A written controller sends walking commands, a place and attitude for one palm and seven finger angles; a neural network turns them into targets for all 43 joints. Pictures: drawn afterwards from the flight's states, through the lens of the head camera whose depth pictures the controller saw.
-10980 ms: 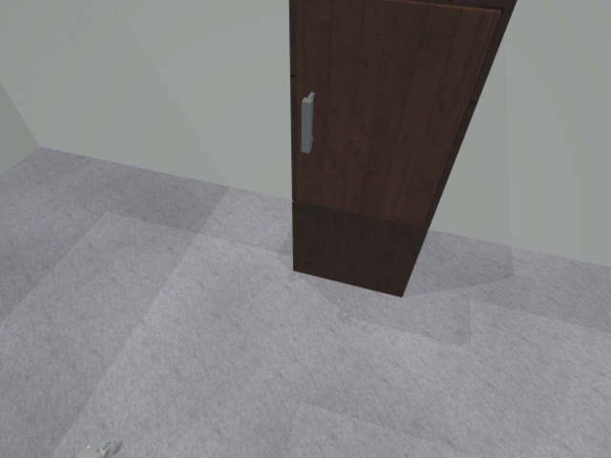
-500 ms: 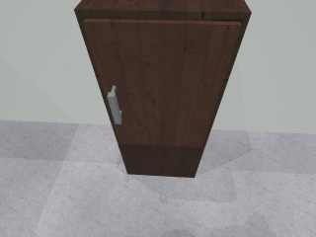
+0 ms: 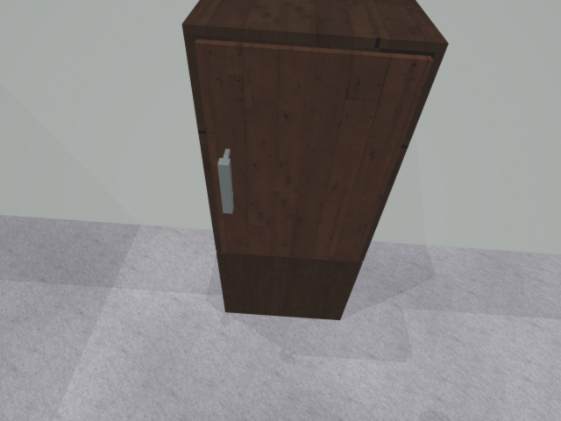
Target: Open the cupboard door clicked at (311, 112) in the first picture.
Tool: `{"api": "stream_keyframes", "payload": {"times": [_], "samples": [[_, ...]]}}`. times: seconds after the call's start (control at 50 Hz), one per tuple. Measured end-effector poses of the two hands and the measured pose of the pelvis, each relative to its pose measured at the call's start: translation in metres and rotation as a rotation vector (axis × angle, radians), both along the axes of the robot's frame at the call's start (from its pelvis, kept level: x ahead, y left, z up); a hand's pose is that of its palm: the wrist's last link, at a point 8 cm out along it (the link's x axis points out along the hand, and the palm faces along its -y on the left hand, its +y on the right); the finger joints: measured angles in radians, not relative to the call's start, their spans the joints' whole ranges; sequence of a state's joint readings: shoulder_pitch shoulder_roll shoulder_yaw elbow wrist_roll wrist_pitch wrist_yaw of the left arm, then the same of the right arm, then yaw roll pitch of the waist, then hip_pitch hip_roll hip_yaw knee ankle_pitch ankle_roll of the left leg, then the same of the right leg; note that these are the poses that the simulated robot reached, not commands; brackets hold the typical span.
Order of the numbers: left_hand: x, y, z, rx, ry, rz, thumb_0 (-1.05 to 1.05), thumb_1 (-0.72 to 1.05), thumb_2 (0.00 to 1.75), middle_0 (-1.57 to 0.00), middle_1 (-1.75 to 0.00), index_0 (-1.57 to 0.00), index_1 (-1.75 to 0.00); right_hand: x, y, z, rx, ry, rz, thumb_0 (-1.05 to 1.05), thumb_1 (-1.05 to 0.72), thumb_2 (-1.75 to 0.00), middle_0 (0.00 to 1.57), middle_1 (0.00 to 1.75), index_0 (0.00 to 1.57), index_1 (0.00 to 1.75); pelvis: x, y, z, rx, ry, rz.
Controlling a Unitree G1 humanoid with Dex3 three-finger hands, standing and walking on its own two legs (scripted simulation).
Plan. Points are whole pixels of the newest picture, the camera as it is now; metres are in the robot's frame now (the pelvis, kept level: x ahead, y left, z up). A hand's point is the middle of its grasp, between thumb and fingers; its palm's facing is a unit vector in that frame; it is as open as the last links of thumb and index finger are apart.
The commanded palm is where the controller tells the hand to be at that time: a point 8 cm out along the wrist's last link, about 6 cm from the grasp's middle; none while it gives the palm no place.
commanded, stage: come to a stop and stand still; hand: left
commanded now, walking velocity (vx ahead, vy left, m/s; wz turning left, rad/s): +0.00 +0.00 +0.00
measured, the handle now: (227, 181) +0.60 +0.15 -0.04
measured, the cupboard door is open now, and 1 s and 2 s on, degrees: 0 0 0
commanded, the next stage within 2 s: look again from close up in 0.38 s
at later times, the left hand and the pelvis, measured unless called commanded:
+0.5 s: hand out of the picture -0.04 +0.16 -0.18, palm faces +0.06 -0.99 -0.14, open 7.4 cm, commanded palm none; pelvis -0.02 +0.00 +0.00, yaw +1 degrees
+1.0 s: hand out of the picture -0.10 +0.18 -0.19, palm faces +0.14 -0.97 -0.18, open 7.4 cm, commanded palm none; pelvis -0.07 +0.01 -0.01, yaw +3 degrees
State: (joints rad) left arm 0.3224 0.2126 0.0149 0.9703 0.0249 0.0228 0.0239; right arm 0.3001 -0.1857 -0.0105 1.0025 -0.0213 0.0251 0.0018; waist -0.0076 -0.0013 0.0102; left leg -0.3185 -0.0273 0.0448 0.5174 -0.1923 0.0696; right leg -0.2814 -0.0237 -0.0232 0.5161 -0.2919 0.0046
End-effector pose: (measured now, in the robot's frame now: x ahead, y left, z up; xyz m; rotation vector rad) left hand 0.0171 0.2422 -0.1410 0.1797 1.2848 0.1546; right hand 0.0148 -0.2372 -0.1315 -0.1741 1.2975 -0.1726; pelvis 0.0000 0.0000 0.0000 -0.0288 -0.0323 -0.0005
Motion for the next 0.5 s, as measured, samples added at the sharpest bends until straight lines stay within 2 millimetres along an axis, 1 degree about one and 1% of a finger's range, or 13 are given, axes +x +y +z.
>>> {"api": "stream_keyframes", "payload": {"times": [0.06,0.12,0.26,0.36,0.5], "samples": [[-0.016,0.0,-0.001,-0.005,0.032,0.015,0.0,0.91,0.9,-0.2,-0.29,-0.2,-0.29,-0.006,0.003,-0.001,0.004,0.014,0.001,0.01,-0.91,-0.9,0.2,0.3,0.2,0.3,-0.003,0.002,0.0,0.0,-0.003,0.006],[-0.03,-0.002,-0.002,-0.012,0.058,0.03,0.0,0.91,0.9,-0.2,-0.29,-0.2,-0.29,-0.008,0.006,-0.002,0.01,0.017,0.006,0.01,-0.9,-0.9,0.2,0.3,0.2,0.3,-0.006,0.003,0.001,0.002,-0.007,0.011],[-0.056,-0.014,-0.005,-0.042,0.094,0.057,0.0,0.91,0.9,-0.2,-0.29,-0.2,-0.29,0.0,0.012,-0.003,0.022,-0.009,0.025,0.01,-0.9,-0.9,0.2,0.3,0.2,0.3,-0.012,0.003,0.001,0.007,-0.011,0.019],[-0.064,-0.022,-0.008,-0.066,0.101,0.063,0.0,0.91,0.9,-0.2,-0.29,-0.2,-0.29,0.005,0.011,-0.002,0.014,-0.032,0.029,0.01,-0.91,-0.9,0.2,0.3,0.2,0.3,-0.016,0.004,0.001,0.008,-0.016,0.02],[-0.066,-0.027,-0.011,-0.083,0.085,0.06,0.0,0.91,0.9,-0.2,-0.3,-0.2,-0.29,0.002,0.012,0.0,0.009,-0.045,0.031,0.01,-0.91,-0.9,0.2,0.3,0.2,0.3,-0.021,0.004,0.0,0.008,-0.022,0.022]]}}
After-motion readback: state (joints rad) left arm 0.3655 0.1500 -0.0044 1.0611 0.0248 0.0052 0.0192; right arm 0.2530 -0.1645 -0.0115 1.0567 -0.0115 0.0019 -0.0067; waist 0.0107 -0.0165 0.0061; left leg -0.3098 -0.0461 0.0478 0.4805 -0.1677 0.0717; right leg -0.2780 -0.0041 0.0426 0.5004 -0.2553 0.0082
